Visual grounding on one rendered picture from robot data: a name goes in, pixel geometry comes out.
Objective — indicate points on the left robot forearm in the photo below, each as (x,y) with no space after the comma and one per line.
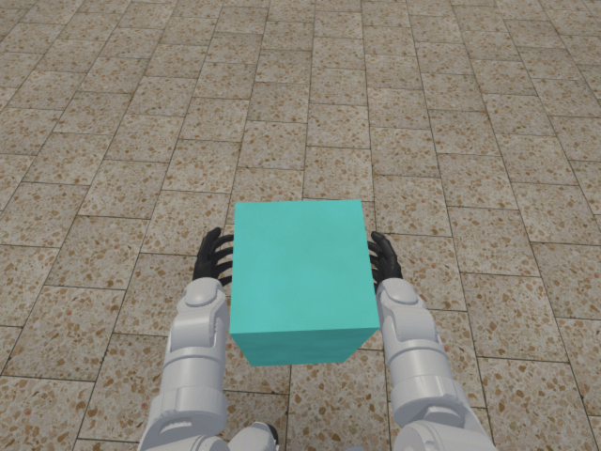
(191,400)

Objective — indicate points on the right robot forearm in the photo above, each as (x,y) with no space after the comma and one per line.
(423,384)

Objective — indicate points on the robot left thigh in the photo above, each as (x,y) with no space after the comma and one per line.
(253,439)

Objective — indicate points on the robot right hand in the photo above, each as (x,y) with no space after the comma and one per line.
(386,260)

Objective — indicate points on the carton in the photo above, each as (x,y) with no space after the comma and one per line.
(302,285)

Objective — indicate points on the robot right upper arm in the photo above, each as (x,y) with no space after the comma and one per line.
(429,436)

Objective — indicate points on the robot left hand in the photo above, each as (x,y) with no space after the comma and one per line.
(207,258)

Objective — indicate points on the robot left foot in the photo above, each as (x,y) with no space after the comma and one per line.
(274,433)

